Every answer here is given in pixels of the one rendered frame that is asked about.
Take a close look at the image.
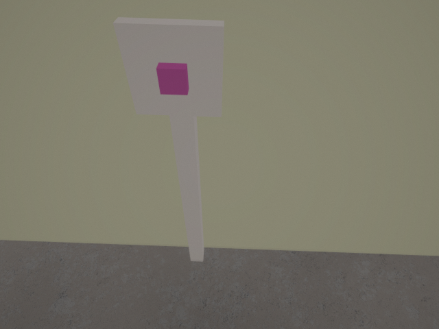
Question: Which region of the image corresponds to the button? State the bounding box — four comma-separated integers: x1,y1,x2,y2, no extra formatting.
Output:
156,62,189,95

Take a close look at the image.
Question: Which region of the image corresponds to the panel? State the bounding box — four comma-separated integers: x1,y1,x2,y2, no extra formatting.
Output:
113,17,224,262

